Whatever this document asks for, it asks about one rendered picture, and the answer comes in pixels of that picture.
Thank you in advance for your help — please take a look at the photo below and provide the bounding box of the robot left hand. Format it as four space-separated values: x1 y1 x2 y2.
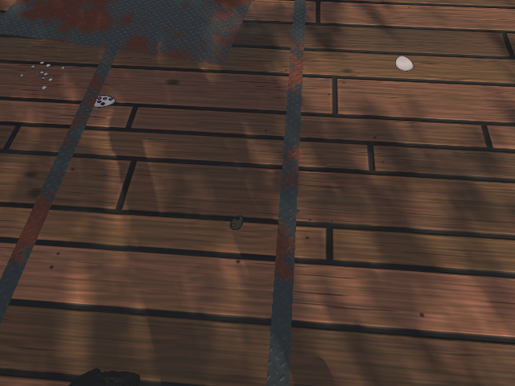
68 368 140 386

